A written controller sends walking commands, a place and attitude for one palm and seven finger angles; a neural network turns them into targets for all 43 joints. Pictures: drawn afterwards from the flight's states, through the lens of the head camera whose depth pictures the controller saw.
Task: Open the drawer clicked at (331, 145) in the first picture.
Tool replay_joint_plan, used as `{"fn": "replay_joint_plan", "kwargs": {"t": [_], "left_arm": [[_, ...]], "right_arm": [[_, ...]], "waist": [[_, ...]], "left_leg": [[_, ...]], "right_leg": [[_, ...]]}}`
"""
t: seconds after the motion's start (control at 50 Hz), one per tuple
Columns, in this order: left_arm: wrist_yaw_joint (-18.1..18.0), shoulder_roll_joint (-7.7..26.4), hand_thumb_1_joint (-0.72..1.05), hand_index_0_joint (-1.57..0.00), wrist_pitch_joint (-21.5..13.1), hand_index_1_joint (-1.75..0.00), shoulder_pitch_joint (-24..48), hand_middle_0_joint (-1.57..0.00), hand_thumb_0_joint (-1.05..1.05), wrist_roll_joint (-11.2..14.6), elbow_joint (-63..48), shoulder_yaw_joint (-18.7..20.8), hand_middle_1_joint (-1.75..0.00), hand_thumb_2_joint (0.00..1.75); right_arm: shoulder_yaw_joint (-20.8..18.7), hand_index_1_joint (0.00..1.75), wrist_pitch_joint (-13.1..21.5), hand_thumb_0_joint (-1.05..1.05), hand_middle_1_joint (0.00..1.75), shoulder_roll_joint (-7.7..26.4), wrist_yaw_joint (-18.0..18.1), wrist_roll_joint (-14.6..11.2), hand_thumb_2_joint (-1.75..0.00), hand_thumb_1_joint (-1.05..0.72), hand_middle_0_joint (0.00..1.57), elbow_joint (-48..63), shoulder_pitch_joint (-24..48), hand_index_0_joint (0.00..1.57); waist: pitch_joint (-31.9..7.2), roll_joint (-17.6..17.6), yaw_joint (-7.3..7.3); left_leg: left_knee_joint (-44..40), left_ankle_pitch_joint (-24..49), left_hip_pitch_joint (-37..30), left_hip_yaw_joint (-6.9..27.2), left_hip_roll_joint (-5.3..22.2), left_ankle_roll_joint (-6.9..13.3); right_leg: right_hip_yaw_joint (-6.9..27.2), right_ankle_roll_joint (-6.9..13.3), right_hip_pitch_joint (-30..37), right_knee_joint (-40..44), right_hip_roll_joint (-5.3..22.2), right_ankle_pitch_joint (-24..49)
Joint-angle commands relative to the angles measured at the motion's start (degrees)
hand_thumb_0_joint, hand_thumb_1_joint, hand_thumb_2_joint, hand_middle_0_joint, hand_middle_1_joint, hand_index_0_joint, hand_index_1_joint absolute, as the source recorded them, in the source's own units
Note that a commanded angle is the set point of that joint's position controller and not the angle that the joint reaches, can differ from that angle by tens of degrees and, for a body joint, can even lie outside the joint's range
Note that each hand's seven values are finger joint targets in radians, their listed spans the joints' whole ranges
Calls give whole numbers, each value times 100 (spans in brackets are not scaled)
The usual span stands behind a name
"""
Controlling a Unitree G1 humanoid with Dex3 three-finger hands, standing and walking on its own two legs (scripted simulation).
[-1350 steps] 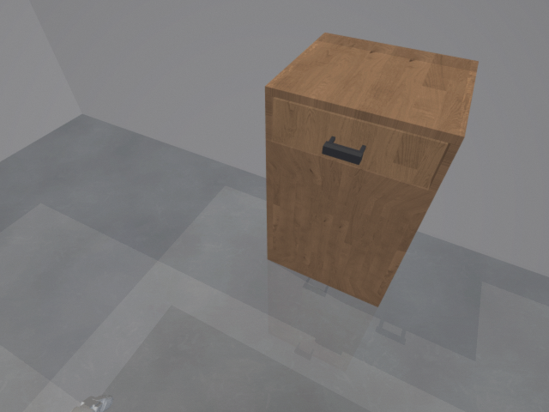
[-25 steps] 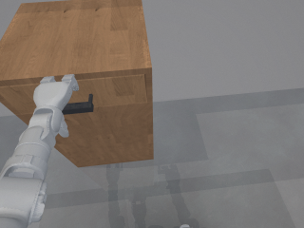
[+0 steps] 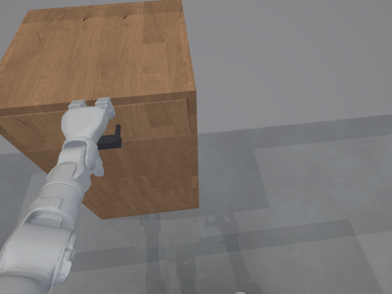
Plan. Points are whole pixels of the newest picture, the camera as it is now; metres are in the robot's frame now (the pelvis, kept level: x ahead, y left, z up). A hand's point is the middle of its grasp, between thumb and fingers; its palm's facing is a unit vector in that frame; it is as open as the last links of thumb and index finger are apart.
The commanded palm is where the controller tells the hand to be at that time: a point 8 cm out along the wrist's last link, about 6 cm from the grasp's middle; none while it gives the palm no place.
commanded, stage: re-aim the fingers above the handle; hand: left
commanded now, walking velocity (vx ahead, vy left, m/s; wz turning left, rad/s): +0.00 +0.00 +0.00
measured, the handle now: (100, 136) +0.49 +0.24 -0.03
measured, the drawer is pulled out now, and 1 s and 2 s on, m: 0.00 0.00 0.00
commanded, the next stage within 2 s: lower the fingers behind the handle in 0.78 s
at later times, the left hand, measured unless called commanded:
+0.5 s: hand (91, 140) +0.44 +0.23 +0.04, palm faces -0.03 -0.01 -1.00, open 13.8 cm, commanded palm +0.41 +0.24 +0.09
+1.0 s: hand (87, 141) +0.44 +0.24 +0.03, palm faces -0.03 +0.00 -1.00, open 13.8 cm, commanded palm +0.42 +0.24 +0.08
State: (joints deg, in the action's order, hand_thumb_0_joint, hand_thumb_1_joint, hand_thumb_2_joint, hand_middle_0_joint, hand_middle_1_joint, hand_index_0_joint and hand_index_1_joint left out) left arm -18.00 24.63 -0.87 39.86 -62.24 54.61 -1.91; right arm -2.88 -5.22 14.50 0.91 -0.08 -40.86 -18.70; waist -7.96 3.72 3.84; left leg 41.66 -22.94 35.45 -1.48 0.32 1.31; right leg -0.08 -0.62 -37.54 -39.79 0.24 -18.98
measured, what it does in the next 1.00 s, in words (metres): stands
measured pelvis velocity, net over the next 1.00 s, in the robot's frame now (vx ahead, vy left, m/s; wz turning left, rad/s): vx -0.01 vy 0.00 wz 0.01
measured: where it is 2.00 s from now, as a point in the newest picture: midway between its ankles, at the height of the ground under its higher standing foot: outside the picture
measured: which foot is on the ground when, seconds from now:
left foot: down 0.00-1.00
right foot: down 0.00-1.00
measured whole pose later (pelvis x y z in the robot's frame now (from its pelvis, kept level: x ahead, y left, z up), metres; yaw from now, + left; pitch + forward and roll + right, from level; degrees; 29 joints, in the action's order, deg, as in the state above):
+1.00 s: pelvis -0.01 +0.00 +0.00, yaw +0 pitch +16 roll -1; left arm -18.7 26.2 -1.7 39.1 -62.3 54.3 -1.3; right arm -3.1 -4.4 14.7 1.3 -0.4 -40.8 -17.2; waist -7.4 3.1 3.3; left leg 41.6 -22.4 35.2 -1.2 0.2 1.0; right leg -0.3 -0.3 -37.4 -40.1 0.3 -18.7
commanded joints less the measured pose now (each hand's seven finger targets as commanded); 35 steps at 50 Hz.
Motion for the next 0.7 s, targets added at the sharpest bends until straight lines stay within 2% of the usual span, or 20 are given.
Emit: {"fn": "replay_joint_plan", "kwargs": {"t": [0.0, 0.04, 0.06, 0.08, 0.14, 0.16, 0.18, 0.2, 0.24, 0.28, 0.3, 0.34, 0.38, 0.42, 0.44, 0.48, 0.56, 0.58, 0.64, 0.68], "left_arm": [[-202, 1527, -50, -30, 84, -120, 2302, -30, 0, 68, -1202, 446, -120, 30], [-140, 1478, -50, -30, 53, -120, 2134, -30, 0, 116, -1283, 423, -120, 30], [-111, 1587, -50, -30, 40, -120, 1993, -30, 0, 141, -1231, 537, -120, 30], [-73, 1645, -50, -30, 14, -120, 1966, -30, 0, 151, -1259, 553, -120, 30], [-18, 1409, -50, -30, -42, -120, 1917, -30, 0, 135, -1272, 338, -120, 30], [-8, 1502, -50, -30, -72, -120, 1901, -30, 0, 128, -1279, 397, -120, 30], [-4, 1635, -50, -30, -135, -120, 2039, -30, 0, 108, -1449, 472, -120, 30], [-1, 1487, -50, -30, -150, -120, 1943, -30, 0, 104, -1411, 364, -120, 30], [-21, 1433, -50, -30, -231, -120, 2050, -30, 0, 116, -1562, 334, -120, 30], [-43, 1525, -50, -30, -267, -120, 2091, -30, 0, 151, -1501, 408, -120, 30], [-74, 1634, -50, -30, -275, -120, 2108, -30, 0, 138, -1426, 484, -120, 30], [-126, 1617, -50, -30, -299, -120, 2162, -30, 0, 106, -1477, 469, -120, 30], [-173, 1867, -50, -30, -310, -120, 2172, -30, 0, 87, -1506, 684, -120, 30], [-210, 1732, -50, -30, -287, -120, 2121, -30, 0, 75, -1578, 593, -120, 30], [-213, 1675, -50, -30, -247, -120, 1985, -30, 0, 82, -1478, 583, -120, 30], [-181, 1786, -50, -30, -166, -120, 1834, -30, 0, 115, -1300, 689, -120, 30], [-30, 1661, -50, -30, -76, -120, 1547, -30, 0, 169, -1228, 554, -120, 30], [16, 1633, -50, -30, -88, -120, 1621, -30, 0, 167, -1203, 526, -120, 30], [114, 1432, -50, -30, -214, -120, 1703, -30, 0, 192, -1488, 339, -120, 30], [137, 1468, -50, -30, -362, -120, 1910, -30, 0, 211, -1715, 355, -120, 30]], "right_arm": [[-341, 30, 124, 0, 30, 861, 92, 4, -90, -90, 20, 464, -504, 20], [-348, 30, 126, 0, 30, 858, 107, -2, -90, -90, 20, 483, -463, 20], [-349, 30, 120, 0, 30, 864, 114, -4, -90, -90, 20, 477, -470, 20], [-342, 30, 110, 0, 30, 880, 134, -7, -90, -90, 20, 496, -439, 20], [-336, 30, 129, 0, 30, 860, 146, -33, -90, -90, 20, 506, -390, 20], [-333, 30, 139, 0, 30, 867, 150, -37, -90, -90, 20, 503, -389, 20], [-341, 30, 132, 0, 30, 878, 166, -36, -90, -90, 20, 502, -381, 20], [-345, 30, 134, 0, 30, 842, 169, -39, -90, -90, 20, 530, -378, 20], [-363, 30, 159, 0, 30, 837, 180, -30, -90, -90, 20, 506, -382, 20], [-363, 30, 157, 0, 30, 854, 197, -31, -90, -90, 20, 491, -375, 20], [-352, 30, 168, 0, 30, 848, 200, -39, -90, -90, 20, 470, -397, 20], [-359, 30, 183, 0, 30, 837, 205, -28, -90, -90, 20, 461, -356, 20], [-356, 30, 186, 0, 30, 855, 204, -7, -90, -90, 20, 452, -363, 20], [-366, 30, 186, 0, 30, 821, 188, -4, -90, -90, 20, 457, -355, 20], [-374, 30, 185, 0, 30, 818, 180, -4, -90, -90, 20, 458, -358, 20], [-365, 30, 168, 0, 30, 852, 169, -6, -90, -90, 20, 436, -359, 20], [-349, 30, 149, 0, 30, 860, 166, -42, -90, -90, 20, 521, -287, 20], [-355, 30, 139, 0, 30, 878, 173, -47, -90, -90, 20, 514, -287, 20], [-373, 30, 148, 0, 30, 854, 181, -53, -90, -90, 20, 569, -282, 20], [-387, 30, 159, 0, 30, 848, 204, -38, -90, -90, 20, 556, -291, 20]], "waist": [[-2260, -93, -51], [-2260, -156, -54], [-2269, -318, -91], [-2235, -306, -83], [-1869, -307, -31], [-1838, -268, -52], [-1971, -219, -48], [-1930, -109, -46], [-1962, -134, -14], [-1935, -248, 30], [-1866, -246, 11], [-1914, -127, -1], [-2107, -108, -75], [-2238, 67, -82], [-2265, -74, -88], [-2226, -229, -95], [-2042, -307, -123], [-1963, -394, -56], [-1965, -306, -52], [-1972, -266, 8]], "left_leg": [[-351, 3002, -1239, 42, -96, 63], [-362, 3033, -1287, 9, -92, 74], [-376, 2943, -1200, -13, -107, 87], [-386, 2919, -1139, -24, -128, 89], [-462, 2615, -1080, -46, -132, 102], [-475, 2538, -1051, -49, -144, 105], [-460, 2640, -1125, -45, -144, 103], [-460, 2633, -1150, -38, -160, 102], [-428, 2692, -1222, -39, -155, 103], [-418, 2539, -1157, -50, -177, 106], [-436, 2411, -1071, -35, -188, 108], [-413, 2435, -1093, -53, -204, 105], [-380, 2600, -1086, -50, -214, 99], [-340, 2786, -1186, -57, -211, 86], [-323, 2796, -1153, -78, -209, 85], [-323, 2829, -1050, -88, -212, 87], [-391, 2680, -938, -137, -218, 100], [-394, 2689, -950, -119, -203, 105], [-412, 2659, -1119, -85, -195, 116], [-381, 2724, -1250, -52, -182, 128]], "right_leg": [[-207, 255, 1444, 229, -294, 2238], [-198, 242, 1525, 270, -291, 2348], [-181, 231, 1668, 279, -283, 2403], [-155, 235, 1746, 298, -271, 2475], [-167, 227, 1564, 385, -265, 2268], [-153, 237, 1583, 399, -260, 2224], [-137, 248, 1661, 380, -255, 2306], [-144, 249, 1600, 377, -258, 2256], [-141, 239, 1552, 369, -259, 2325], [-117, 229, 1598, 400, -253, 2276], [-118, 227, 1565, 391, -246, 2184], [-101, 233, 1540, 370, -242, 2217], [-98, 248, 1679, 302, -242, 2358], [-111, 252, 1659, 252, -247, 2502], [-115, 237, 1711, 253, -246, 2557], [-104, 224, 1826, 261, -240, 2717], [-107, 207, 1906, 317, -226, 2754], [-109, 207, 1858, 342, -226, 2724], [-119, 209, 1740, 376, -238, 2541], [-115, 220, 1656, 388, -242, 2477]]}}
